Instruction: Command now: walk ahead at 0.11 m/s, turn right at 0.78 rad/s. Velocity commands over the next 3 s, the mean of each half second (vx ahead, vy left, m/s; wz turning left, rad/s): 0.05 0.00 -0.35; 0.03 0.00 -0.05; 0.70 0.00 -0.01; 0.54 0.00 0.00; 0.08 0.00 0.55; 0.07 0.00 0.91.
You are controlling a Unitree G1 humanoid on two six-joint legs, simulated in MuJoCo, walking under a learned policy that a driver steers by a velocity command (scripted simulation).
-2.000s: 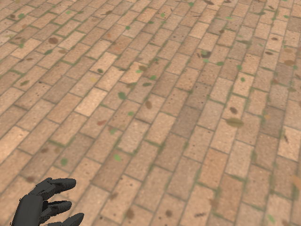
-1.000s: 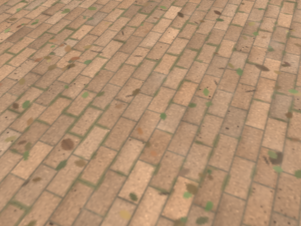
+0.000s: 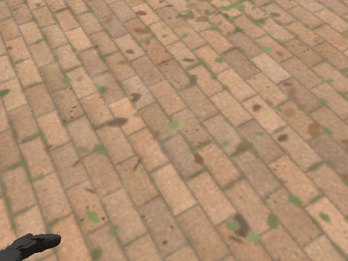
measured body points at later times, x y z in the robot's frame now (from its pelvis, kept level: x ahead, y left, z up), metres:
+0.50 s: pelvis +0.08 +0.05 +0.01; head +0.09 +0.06 +0.46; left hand +0.27 +0.27 -0.09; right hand +0.17 -0.22 -0.10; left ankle +0.10 +0.17 -0.72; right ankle +0.10 -0.08 -0.72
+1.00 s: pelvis +0.12 +0.06 +0.01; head +0.12 +0.06 +0.46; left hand +0.27 +0.30 -0.11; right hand +0.17 -0.22 -0.12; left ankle +0.10 +0.17 -0.72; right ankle +0.10 -0.08 -0.72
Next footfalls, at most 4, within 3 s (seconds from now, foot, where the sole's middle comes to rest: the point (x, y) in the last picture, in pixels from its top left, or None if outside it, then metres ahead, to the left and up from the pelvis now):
0.36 left None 0.14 0.17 -0.76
1.26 right None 0.26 -0.16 -0.76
1.74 left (195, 165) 0.80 -0.06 -0.76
2.16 right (251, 160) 0.80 -0.30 -0.76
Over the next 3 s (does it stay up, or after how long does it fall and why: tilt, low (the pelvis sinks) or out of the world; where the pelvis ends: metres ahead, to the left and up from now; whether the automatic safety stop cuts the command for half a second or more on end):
stays up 0.77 -0.13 0.02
